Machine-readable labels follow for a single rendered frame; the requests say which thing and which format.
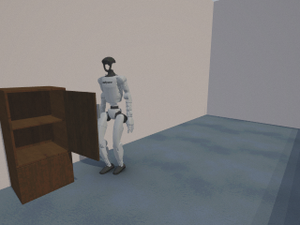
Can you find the humanoid robot head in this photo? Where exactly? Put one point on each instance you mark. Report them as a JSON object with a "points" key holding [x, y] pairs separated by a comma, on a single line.
{"points": [[109, 61]]}

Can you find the cupboard door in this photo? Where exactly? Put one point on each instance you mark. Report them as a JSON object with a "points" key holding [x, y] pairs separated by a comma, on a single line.
{"points": [[82, 123]]}

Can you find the left robot hand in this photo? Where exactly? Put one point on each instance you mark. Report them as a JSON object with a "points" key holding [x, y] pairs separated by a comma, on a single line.
{"points": [[130, 124]]}

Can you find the left robot forearm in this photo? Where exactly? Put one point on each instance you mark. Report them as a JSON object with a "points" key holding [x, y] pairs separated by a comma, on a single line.
{"points": [[129, 105]]}

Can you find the right robot forearm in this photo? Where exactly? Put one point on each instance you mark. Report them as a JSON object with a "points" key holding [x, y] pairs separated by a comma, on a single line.
{"points": [[102, 105]]}

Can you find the right robot thigh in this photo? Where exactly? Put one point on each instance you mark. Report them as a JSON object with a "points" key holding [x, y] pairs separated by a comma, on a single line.
{"points": [[101, 129]]}

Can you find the handle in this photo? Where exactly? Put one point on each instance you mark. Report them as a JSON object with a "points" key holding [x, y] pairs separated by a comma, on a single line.
{"points": [[98, 111]]}

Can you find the robot left upper arm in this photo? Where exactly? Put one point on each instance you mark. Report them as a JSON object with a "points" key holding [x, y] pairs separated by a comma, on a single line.
{"points": [[124, 83]]}

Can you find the robot right upper arm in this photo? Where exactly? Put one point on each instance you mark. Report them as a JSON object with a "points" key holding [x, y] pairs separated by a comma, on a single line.
{"points": [[99, 80]]}

